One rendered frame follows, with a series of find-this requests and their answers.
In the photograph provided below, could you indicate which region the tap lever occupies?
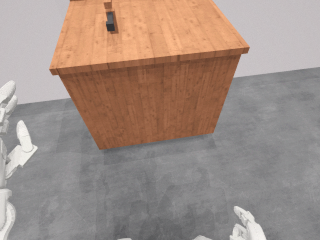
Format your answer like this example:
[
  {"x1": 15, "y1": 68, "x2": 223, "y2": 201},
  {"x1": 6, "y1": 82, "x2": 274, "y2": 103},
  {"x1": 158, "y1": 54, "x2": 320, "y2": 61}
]
[{"x1": 106, "y1": 12, "x2": 115, "y2": 32}]

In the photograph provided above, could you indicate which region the right robot hand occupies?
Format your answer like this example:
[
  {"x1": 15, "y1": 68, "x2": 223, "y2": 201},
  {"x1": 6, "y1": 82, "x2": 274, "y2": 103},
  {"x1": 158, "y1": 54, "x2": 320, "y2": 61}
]
[{"x1": 229, "y1": 206, "x2": 267, "y2": 240}]

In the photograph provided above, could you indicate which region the counter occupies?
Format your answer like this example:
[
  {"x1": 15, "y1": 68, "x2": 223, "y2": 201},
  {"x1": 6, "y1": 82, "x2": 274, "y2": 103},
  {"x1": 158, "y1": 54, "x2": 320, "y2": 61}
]
[{"x1": 49, "y1": 0, "x2": 250, "y2": 150}]

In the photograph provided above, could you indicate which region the left robot hand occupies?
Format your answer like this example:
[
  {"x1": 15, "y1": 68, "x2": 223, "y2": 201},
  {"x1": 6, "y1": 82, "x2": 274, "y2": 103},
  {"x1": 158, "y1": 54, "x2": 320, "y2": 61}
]
[{"x1": 0, "y1": 80, "x2": 38, "y2": 189}]

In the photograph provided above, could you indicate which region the robot left forearm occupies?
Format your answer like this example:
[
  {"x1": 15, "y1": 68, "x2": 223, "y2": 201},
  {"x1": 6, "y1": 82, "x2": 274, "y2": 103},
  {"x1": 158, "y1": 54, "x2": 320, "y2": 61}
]
[{"x1": 0, "y1": 188, "x2": 17, "y2": 240}]

